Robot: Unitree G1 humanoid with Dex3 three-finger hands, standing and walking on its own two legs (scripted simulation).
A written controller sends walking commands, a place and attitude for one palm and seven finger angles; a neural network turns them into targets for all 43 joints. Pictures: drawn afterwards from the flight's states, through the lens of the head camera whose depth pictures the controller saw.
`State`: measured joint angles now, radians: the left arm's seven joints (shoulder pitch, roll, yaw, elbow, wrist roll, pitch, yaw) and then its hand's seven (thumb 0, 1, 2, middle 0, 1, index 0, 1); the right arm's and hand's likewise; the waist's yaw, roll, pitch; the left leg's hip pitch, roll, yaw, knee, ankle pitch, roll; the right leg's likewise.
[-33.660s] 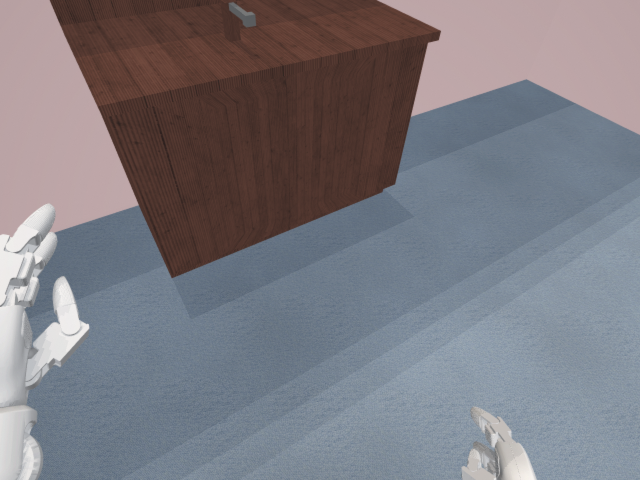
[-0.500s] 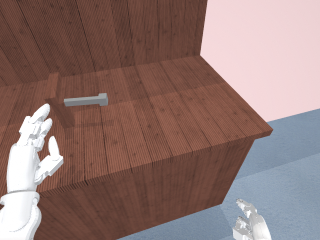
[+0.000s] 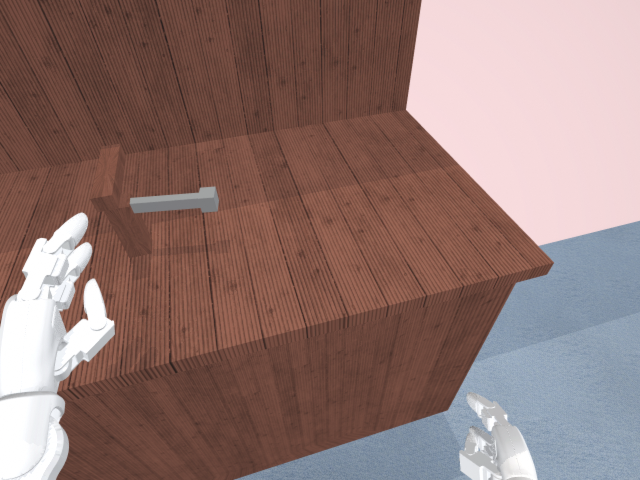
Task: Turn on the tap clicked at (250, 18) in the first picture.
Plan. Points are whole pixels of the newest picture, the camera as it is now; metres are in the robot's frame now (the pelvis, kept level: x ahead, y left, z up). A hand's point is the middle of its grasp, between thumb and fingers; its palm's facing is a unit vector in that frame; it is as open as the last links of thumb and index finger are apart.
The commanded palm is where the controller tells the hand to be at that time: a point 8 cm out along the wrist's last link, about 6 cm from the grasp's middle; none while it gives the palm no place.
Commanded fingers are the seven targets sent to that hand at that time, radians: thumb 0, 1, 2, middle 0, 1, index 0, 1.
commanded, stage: step back with the hand held close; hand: left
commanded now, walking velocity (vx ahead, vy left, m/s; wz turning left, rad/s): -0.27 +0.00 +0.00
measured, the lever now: (208, 199) +0.47 +0.24 +0.10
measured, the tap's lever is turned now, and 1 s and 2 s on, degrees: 80 80 80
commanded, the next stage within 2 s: stop stepping back and stand still in 1.34 s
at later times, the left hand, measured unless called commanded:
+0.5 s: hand (90, 367) +0.17 +0.24 +0.15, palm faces +0.33 -0.82 -0.46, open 7.4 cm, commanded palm +0.11 +0.29 +0.17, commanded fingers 0.00 0.90 0.90 -0.20 -0.30 -0.20 -0.30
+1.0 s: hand (51, 428) +0.11 +0.24 +0.14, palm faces +0.36 -0.84 -0.39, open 7.4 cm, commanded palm +0.05 +0.30 +0.17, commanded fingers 0.00 0.90 0.90 -0.20 -0.30 -0.20 -0.30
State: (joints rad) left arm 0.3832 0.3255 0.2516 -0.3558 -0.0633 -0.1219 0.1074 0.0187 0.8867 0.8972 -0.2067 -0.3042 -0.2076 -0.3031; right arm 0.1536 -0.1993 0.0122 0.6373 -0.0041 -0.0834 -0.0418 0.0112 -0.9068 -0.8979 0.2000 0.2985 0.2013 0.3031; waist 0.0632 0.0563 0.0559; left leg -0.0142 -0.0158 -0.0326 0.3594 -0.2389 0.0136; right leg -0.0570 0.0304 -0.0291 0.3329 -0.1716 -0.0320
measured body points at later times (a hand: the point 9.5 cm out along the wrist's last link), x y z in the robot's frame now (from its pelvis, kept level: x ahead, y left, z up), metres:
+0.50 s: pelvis -0.05 +0.01 -0.01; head -0.02 +0.00 +0.44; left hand +0.14 +0.28 +0.17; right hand +0.13 -0.24 -0.10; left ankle -0.02 +0.11 -0.75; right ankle +0.01 -0.10 -0.75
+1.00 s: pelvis -0.10 +0.02 -0.02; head -0.06 +0.03 +0.42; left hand +0.09 +0.29 +0.17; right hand +0.08 -0.22 -0.11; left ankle -0.06 +0.13 -0.74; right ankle +0.01 -0.10 -0.75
